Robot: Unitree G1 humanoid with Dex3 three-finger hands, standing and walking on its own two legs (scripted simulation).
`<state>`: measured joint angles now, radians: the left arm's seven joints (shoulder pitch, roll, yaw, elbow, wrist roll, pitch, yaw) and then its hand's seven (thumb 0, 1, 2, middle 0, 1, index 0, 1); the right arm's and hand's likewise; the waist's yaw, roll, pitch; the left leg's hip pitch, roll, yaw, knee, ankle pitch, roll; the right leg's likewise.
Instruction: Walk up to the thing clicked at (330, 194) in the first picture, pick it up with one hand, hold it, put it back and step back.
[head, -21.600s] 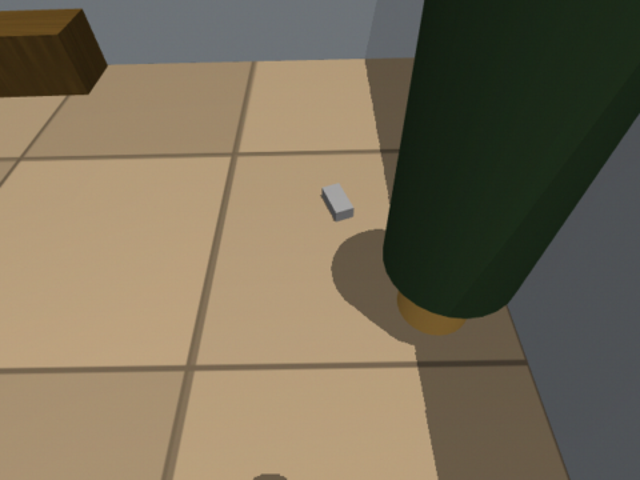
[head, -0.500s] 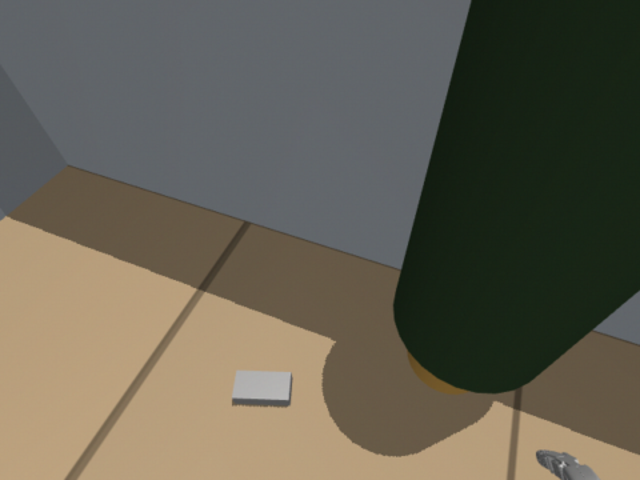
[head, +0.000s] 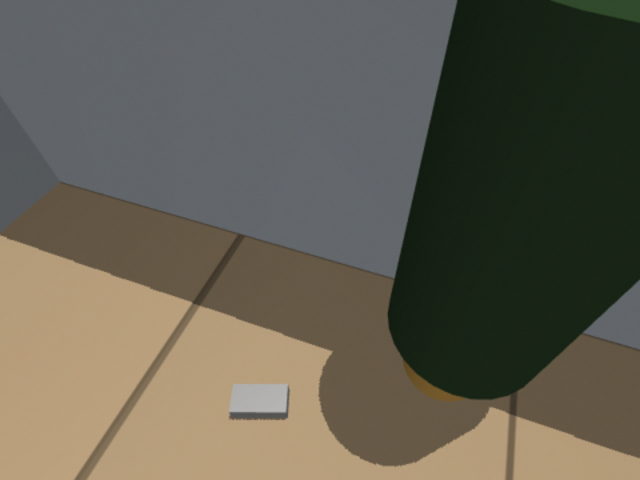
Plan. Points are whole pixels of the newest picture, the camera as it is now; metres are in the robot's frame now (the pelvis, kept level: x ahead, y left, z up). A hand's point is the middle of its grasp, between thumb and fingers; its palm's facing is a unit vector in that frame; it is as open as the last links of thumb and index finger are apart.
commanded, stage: walk up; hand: left
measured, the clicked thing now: (260, 400) +0.45 +0.22 -0.75
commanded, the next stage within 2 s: stand in 0.36 s
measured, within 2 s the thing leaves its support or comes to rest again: neither
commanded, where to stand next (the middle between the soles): +0.06 -0.01 m, yaw -1 degrees
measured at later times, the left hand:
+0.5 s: hand out of the picture +0.09 +0.25 -0.16, palm faces -0.01 -0.94 -0.33, open 7.4 cm
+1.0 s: hand out of the picture +0.11 +0.24 -0.16, palm faces -0.01 -0.94 -0.34, open 7.4 cm
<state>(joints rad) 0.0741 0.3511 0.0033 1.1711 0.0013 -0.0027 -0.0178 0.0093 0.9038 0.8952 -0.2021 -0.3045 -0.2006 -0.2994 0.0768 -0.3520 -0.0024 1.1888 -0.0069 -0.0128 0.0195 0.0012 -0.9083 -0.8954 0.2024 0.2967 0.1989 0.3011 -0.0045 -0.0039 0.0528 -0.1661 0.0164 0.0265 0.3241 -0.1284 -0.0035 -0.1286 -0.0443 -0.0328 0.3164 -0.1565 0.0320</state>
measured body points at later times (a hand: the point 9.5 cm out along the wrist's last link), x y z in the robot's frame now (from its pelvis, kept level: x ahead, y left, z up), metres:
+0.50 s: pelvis +0.01 +0.00 +0.00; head +0.02 +0.00 +0.45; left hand +0.09 +0.30 -0.13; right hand +0.10 -0.30 -0.13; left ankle +0.03 +0.12 -0.75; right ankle +0.01 -0.14 -0.75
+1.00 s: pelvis +0.03 -0.01 +0.00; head +0.04 -0.01 +0.45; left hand +0.11 +0.29 -0.13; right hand +0.12 -0.31 -0.13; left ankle +0.03 +0.12 -0.75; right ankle +0.01 -0.14 -0.75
